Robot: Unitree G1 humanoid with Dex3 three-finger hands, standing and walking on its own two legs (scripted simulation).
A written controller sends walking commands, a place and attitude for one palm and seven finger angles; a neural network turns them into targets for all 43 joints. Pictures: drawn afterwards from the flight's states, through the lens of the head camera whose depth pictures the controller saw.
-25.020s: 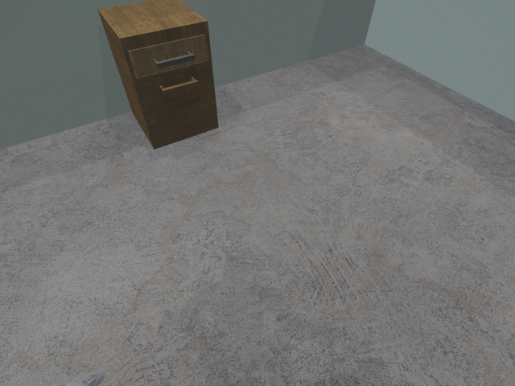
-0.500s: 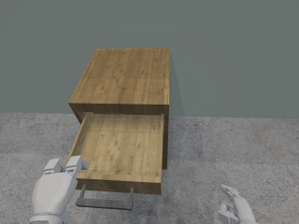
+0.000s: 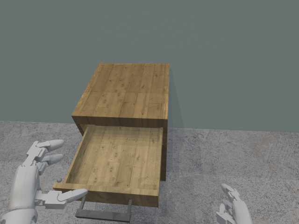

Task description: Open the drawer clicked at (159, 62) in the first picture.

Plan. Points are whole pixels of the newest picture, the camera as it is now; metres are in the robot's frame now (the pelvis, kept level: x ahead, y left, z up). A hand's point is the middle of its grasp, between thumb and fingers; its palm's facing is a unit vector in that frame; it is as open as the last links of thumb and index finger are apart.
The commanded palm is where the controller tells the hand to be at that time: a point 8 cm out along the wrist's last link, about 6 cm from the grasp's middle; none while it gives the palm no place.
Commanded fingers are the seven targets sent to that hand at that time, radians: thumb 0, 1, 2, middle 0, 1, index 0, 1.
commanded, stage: draw the hand back to the body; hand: left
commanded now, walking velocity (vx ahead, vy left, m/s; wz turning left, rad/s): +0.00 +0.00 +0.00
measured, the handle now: (105, 208) +0.22 +0.21 -0.24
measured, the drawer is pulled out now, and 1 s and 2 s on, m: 0.30 0.30 0.30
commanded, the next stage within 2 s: step back with the hand held close in 0.64 s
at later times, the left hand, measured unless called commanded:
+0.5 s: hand (41, 164) +0.19 +0.23 +0.16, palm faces +0.40 -0.81 -0.42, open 8.2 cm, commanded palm +0.14 +0.27 +0.18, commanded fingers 0.00 0.90 0.90 -0.20 -0.30 -0.20 -0.30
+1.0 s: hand (39, 173) +0.18 +0.23 +0.15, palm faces +0.28 -0.82 -0.51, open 7.4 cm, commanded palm +0.12 +0.28 +0.18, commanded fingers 0.00 0.90 0.90 -0.20 -0.30 -0.20 -0.30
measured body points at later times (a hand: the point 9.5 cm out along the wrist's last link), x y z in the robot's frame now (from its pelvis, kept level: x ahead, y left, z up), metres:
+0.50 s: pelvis +0.01 -0.01 +0.01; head +0.00 -0.05 +0.46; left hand +0.16 +0.27 +0.19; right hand +0.21 -0.22 -0.08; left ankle -0.01 +0.12 -0.74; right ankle -0.05 -0.10 -0.74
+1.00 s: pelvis -0.02 +0.00 +0.01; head +0.02 -0.02 +0.46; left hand +0.16 +0.27 +0.18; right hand +0.17 -0.24 -0.09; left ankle -0.01 +0.12 -0.74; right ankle -0.05 -0.10 -0.74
